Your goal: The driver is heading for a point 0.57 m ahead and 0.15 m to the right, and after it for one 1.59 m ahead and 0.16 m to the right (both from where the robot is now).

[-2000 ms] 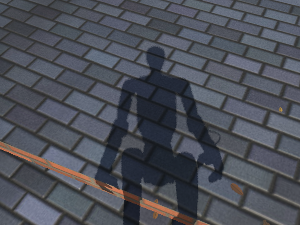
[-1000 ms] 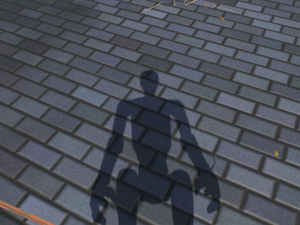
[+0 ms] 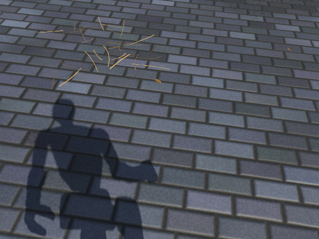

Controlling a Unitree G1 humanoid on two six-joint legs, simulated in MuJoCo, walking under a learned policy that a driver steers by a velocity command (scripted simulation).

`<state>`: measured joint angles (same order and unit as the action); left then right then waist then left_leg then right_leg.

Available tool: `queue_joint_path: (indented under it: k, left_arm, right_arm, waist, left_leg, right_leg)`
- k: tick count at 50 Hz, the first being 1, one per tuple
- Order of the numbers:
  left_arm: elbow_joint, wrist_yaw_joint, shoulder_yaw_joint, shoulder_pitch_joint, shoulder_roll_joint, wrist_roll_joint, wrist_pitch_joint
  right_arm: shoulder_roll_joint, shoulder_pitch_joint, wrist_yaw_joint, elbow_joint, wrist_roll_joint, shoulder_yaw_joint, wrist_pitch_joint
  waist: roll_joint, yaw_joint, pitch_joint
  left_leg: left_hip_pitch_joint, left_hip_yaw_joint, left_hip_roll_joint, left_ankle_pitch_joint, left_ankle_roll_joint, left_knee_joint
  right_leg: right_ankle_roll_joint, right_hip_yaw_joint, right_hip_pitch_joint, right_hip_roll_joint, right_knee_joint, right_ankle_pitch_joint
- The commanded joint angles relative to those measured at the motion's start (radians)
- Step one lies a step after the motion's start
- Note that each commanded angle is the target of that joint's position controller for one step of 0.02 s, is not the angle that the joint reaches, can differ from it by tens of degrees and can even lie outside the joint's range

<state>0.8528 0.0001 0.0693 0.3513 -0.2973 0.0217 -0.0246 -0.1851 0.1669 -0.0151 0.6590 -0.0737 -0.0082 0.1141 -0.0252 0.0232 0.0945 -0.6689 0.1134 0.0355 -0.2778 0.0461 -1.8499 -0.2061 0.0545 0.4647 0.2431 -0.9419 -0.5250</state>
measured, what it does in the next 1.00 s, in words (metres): climbs, turning right: left foot, then right foot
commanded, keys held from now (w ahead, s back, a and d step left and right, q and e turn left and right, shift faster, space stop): w+e+shift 0.60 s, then w+q+shift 0.40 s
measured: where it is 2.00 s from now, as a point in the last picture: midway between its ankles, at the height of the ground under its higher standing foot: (229, 68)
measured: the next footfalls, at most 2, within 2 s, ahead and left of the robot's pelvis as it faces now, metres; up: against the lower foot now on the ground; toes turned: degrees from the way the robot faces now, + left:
left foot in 0.26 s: +0.44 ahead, +0.15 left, +0.00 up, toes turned -15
right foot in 0.68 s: +0.75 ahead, -0.19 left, +0.00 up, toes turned -39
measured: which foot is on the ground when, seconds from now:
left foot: up 0.00-0.24, down 0.26-0.68, up 0.70-1.00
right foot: down 0.00-0.24, up 0.26-0.66, down 0.68-1.00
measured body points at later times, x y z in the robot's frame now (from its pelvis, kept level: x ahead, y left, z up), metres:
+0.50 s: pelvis +0.46 +0.01 +0.06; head +0.49 +0.01 +0.51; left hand +0.80 +0.13 +0.00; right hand +0.30 -0.24 -0.05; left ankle +0.40 +0.16 -0.67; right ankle +0.48 -0.11 -0.57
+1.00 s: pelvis +0.88 -0.21 +0.05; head +0.90 -0.22 +0.50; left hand +1.01 +0.04 -0.07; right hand +0.90 -0.50 -0.05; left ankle +1.14 -0.20 -0.60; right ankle +0.72 -0.17 -0.67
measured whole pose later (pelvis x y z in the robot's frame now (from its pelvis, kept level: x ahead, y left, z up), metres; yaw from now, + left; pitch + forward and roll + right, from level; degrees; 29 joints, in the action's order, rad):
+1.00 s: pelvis +0.88 -0.21 +0.05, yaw -30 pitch +1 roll -2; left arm 0.85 0.01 0.05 0.46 -0.28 0.01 -0.14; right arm -0.27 0.16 -0.06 0.71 -0.01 -0.02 0.03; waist 0.02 0.04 -0.03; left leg -0.83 -0.03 0.11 0.08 0.09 -0.87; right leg -0.09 0.17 -0.15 0.12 -0.18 -0.28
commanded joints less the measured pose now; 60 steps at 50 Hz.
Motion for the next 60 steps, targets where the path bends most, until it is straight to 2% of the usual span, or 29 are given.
queue_joint_path:
  k: [1,4,8,11,12,13,14,15,17,19,23,27,30,32,33,34,35,36,38,41,44,47,52,55,56,57,58,59,60]
  left_arm:
    - [-0.063,-0.003,-0.011,-0.042,-0.031,0.005,-0.068]
    - [-0.078,-0.015,0.012,-0.012,-0.123,-0.009,-0.091]
    - [-0.078,-0.011,0.047,0.029,-0.193,-0.036,-0.087]
    - [-0.108,0.008,0.071,-0.04,-0.243,-0.019,-0.094]
    - [-0.14,0.015,0.065,-0.11,-0.196,-0.007,-0.101]
    - [-0.176,0.013,0.02,-0.123,-0.013,0.015,-0.1]
    - [-0.24,-0.002,-0.011,0.064,0.031,-0.057,-0.086]
    - [-0.207,-0.014,-0.005,0.018,-0.051,-0.029,-0.064]
    - [-0.219,0.015,0.005,-0.122,-0.077,0.005,-0.036]
    - [-0.258,0.048,-0.008,-0.19,-0.031,0.017,-0.011]
    - [-0.334,0.07,-0.035,-0.27,-0.007,0.022,0.022]
    - [-0.366,0.089,-0.05,-0.406,-0.015,0.015,0.023]
    - [-0.346,0.095,-0.047,-0.386,-0.034,0.013,0.013]
    - [-0.272,0.076,-0.022,-0.135,-0.081,0.029,0.004]
    - [-0.194,0.055,0.003,0.095,-0.119,0.026,0.0]
    - [-0.161,0.032,0.044,0.158,-0.176,-0.007,0.008]
    - [-0.219,0.026,0.044,0.01,-0.262,0.035,0.0]
    - [-0.25,0.005,0.051,0.077,-0.24,0.025,0.009]
    - [-0.181,-0.016,0.025,0.016,-0.135,0.02,-0.022]
    - [-0.137,-0.012,-0.003,-0.015,-0.056,0.013,-0.083]
    - [-0.097,0.011,-0.005,0.005,-0.049,-0.001,-0.118]
    - [-0.089,0.02,-0.009,-0.015,-0.048,-0.01,-0.133]
    - [-0.069,-0.019,-0.006,0.04,-0.129,-0.013,-0.137]
    - [-0.09,-0.055,0.017,-0.032,-0.2,0.027,-0.076]
    - [-0.112,-0.053,0.023,-0.106,-0.217,0.03,-0.06]
    - [-0.137,-0.024,-0.001,-0.169,-0.114,0.032,-0.074]
    - [-0.245,-0.01,-0.036,-0.009,-0.019,-0.006,-0.092]
    - [-0.259,-0.012,-0.05,-0.073,-0.064,0.014,-0.117]
    - [-0.264,-0.007,-0.051,-0.131,-0.086,0.014,-0.13]
  right_arm:
    - [-0.029,-0.022,0.009,-0.174,-0.012,0.038,-0.03]
    - [-0.129,-0.21,0.001,-0.261,0.009,0.03,-0.04]
    - [-0.092,-0.18,-0.011,-0.231,0.053,0.039,-0.039]
    - [-0.241,0.112,0.036,-0.148,0.076,-0.034,-0.033]
    - [-0.289,0.325,0.056,-0.077,0.068,-0.066,-0.03]
    - [-0.284,0.422,0.064,-0.034,0.03,-0.071,-0.026]
    - [-0.354,0.299,0.05,-0.075,-0.027,-0.08,-0.023]
    - [-0.249,0.172,0.036,-0.107,-0.014,-0.079,-0.026]
    - [-0.144,0.119,0.023,-0.071,0.004,-0.05,-0.016]
    - [-0.124,0.23,0.023,0.03,0.021,-0.043,-0.002]
    - [-0.137,0.226,0.004,0.093,0.046,-0.042,0.017]
    - [-0.174,0.254,0.016,0.137,0.046,-0.043,0.019]
    - [-0.267,0.319,0.043,0.149,0.05,-0.062,0.008]
    - [-0.321,0.295,0.06,0.142,0.053,-0.07,-0.012]
    - [-0.329,0.227,0.058,0.12,0.049,-0.07,-0.021]
    - [-0.312,0.143,0.053,0.1,0.061,-0.078,-0.03]
    - [-0.131,0.344,0.04,0.03,0.053,-0.03,-0.028]
    - [-0.203,0.298,0.034,-0.008,0.088,-0.035,-0.021]
    - [-0.201,0.179,0.023,-0.015,0.072,-0.031,-0.026]
    - [-0.145,0.256,-0.005,0.062,0.043,-0.023,-0.088]
    - [-0.128,0.118,-0.022,0.036,0.06,-0.027,-0.103]
    - [-0.108,0.008,-0.036,0.01,0.067,-0.019,-0.084]
    - [-0.124,-0.044,-0.063,0.004,0.062,-0.016,-0.072]
    - [-0.243,0.295,-0.047,0.093,0.055,-0.064,-0.085]
    - [-0.294,0.513,-0.032,0.151,0.053,-0.093,-0.087]
    - [-0.33,0.474,-0.016,0.158,0.081,-0.119,-0.101]
    - [-0.454,0.361,-0.016,0.116,0.038,-0.139,-0.108]
    - [-0.397,0.325,-0.01,0.067,0.053,-0.139,-0.108]
    - [-0.319,0.311,0.004,0.088,0.053,-0.12,-0.105]
  waist:
    - [0.144,-0.116,-0.214]
    - [0.126,-0.043,-0.254]
    - [0.005,0.001,-0.042]
    - [-0.072,-0.177,0.152]
    - [-0.029,-0.267,0.227]
    - [0.147,-0.247,0.214]
    - [0.377,-0.079,0.34]
    - [0.21,-0.089,0.265]
    - [0.025,-0.08,0.024]
    - [0.044,-0.067,-0.103]
    - [0.13,-0.006,-0.144]
    - [0.078,-0.011,-0.244]
    - [0.122,0.02,-0.176]
    - [0.157,0.16,-0.051]
    - [0.162,0.264,0.018]
    - [0.008,0.302,0.074]
    - [-0.16,0.027,0.171]
    - [-0.081,0.128,0.381]
    - [0.073,0.044,-0.028]
    - [0.112,-0.074,-0.168]
    - [0.04,-0.053,-0.241]
    - [0.004,-0.039,-0.224]
    - [-0.053,-0.033,-0.156]
    - [-0.111,-0.224,0.023]
    - [-0.064,-0.341,0.086]
    - [0.161,-0.296,0.02]
    - [0.377,-0.091,0.161]
    - [0.117,-0.152,0.223]
    - [-0.018,-0.113,0.043]
  left_leg:
    - [-0.344,-0.033,0.029,-0.153,-0.022,0.15]
    - [-0.115,-0.128,0.059,-0.028,-0.069,0.689]
    - [0.346,-0.162,-0.044,0.323,-0.052,1.18]
    - [0.666,-0.117,-0.063,0.259,-0.045,1.33]
    - [0.897,-0.092,0.003,0.215,-0.037,1.322]
    - [1.113,0.054,0.195,0.119,-0.037,1.238]
    - [1.199,0.603,0.46,0.157,0.061,1.375]
    - [1.038,0.625,0.422,-0.141,0.12,1.484]
    - [0.749,0.376,0.328,-0.184,0.099,1.558]
    - [0.631,0.127,0.255,0.11,0.035,1.567]
    - [0.544,-0.138,0.218,0.433,-0.027,1.638]
    - [0.542,-0.357,0.124,0.657,-0.079,1.7]
    - [0.638,-0.396,0.16,1.256,-0.092,1.555]
    - [0.582,-0.348,0.223,1.4,-0.059,1.26]
    - [0.477,-0.332,0.226,1.33,-0.028,1.003]
    - [0.288,-0.356,0.031,0.529,-0.013,0.539]
    - [0.034,-0.238,0.0,-0.308,0.004,0.19]
    - [-0.091,-0.043,-0.046,-0.208,0.012,0.104]
    - [-0.164,-0.051,0.045,-0.064,0.008,0.291]
    - [0.042,-0.003,0.112,-0.029,-0.017,0.455]
    - [-0.05,-0.028,0.119,0.112,-0.008,0.638]
    - [0.002,-0.135,0.077,0.341,0.026,0.887]
    - [0.133,-0.294,-0.043,0.445,0.105,1.145]
    - [0.469,-0.29,-0.146,0.223,0.158,1.162]
    - [0.697,-0.199,-0.127,0.164,0.206,1.237]
    - [0.828,-0.053,-0.061,0.159,0.225,1.252]
    - [1.118,0.526,0.187,0.135,0.474,1.342]
    - [1.103,0.711,0.225,-0.075,0.474,1.537]
    - [0.907,0.645,0.207,-0.155,0.398,1.609]
  right_leg:
    - [-0.095,-0.571,0.008,-0.227,0.627,0.168]
    - [-0.113,-0.496,0.088,-0.185,0.784,0.451]
    - [-0.035,-0.399,-0.154,-0.173,0.703,0.961]
    - [0.058,-0.435,-0.329,-0.192,0.229,1.225]
    - [0.084,-0.398,-0.207,-0.159,-0.029,1.045]
    - [0.073,-0.331,0.077,-0.11,-0.305,0.11]
    - [0.108,-0.223,0.28,-0.104,-0.546,0.017]
    - [0.098,-0.176,0.348,-0.192,-0.571,0.168]
    - [0.104,-0.152,0.34,-0.257,-0.523,0.264]
    - [0.099,-0.144,0.359,-0.308,-0.49,0.267]
    - [0.107,-0.092,0.368,-0.319,-0.384,0.36]
    - [0.072,0.063,0.27,-0.267,-0.041,0.499]
    - [0.021,0.179,0.041,-0.162,0.119,0.481]
    - [-0.021,0.099,-0.29,-0.109,0.174,0.416]
    - [-0.06,-0.001,-0.536,-0.141,0.268,0.429]
    - [-0.078,-0.145,-0.756,-0.216,0.406,0.41]
    - [-0.113,-0.477,-0.893,-0.498,0.261,0.742]
    - [-0.227,-0.735,-0.983,-0.604,0.476,0.372]
    - [-0.138,-0.603,-0.569,-0.554,0.679,0.128]
    - [-0.053,-0.37,-0.188,-0.485,0.771,0.256]
    - [0.041,-0.136,-0.187,-0.398,0.843,0.494]
    - [0.105,0.076,-0.235,-0.309,0.858,0.76]
    - [0.186,0.182,-0.512,-0.381,0.742,1.451]
    - [0.192,0.157,-0.557,-0.437,0.263,1.705]
    - [0.177,0.155,-0.413,-0.406,-0.119,1.53]
    - [0.179,0.135,-0.105,-0.206,-0.507,0.501]
    - [0.244,-0.044,0.348,-0.122,-0.849,-0.004]
    - [0.209,-0.17,0.42,-0.181,-0.803,0.094]
    - [0.197,-0.18,0.413,-0.241,-0.662,0.171]
Velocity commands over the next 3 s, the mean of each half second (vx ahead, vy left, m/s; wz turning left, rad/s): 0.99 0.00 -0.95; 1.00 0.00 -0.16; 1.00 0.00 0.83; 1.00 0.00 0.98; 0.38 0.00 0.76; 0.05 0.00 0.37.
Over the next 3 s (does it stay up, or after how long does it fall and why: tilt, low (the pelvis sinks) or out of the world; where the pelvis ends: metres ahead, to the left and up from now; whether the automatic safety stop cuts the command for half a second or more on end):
stays up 2.11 -0.24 0.06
